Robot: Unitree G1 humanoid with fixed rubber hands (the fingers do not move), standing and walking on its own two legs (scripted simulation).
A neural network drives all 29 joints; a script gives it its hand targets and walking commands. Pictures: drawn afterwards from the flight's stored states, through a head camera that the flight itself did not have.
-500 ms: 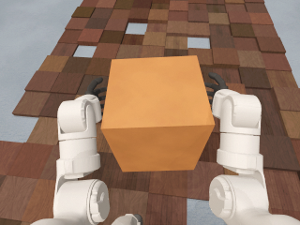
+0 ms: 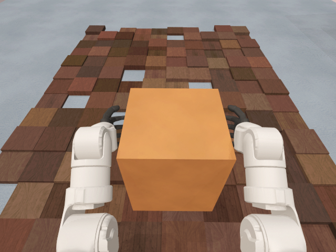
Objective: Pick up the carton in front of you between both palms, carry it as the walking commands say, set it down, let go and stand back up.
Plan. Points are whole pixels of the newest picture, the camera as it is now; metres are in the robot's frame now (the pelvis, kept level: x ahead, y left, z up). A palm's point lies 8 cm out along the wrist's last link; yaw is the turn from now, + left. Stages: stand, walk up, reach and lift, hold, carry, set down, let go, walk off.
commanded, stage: carry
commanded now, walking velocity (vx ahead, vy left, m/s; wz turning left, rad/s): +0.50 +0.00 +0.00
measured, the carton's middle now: (173, 152) +0.35 -0.01 +0.05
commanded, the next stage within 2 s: none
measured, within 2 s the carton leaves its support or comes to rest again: neither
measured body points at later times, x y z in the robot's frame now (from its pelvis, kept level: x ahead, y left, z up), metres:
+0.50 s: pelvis +0.21 -0.01 +0.01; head +0.22 -0.01 +0.46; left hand +0.56 +0.16 +0.11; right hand +0.59 -0.14 +0.11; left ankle +0.06 +0.09 -0.62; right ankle +0.29 -0.07 -0.71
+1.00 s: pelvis +0.48 +0.06 +0.00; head +0.50 +0.08 +0.45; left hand +0.86 +0.22 +0.16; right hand +0.87 -0.08 +0.16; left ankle +0.52 +0.13 -0.73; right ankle +0.36 -0.06 -0.63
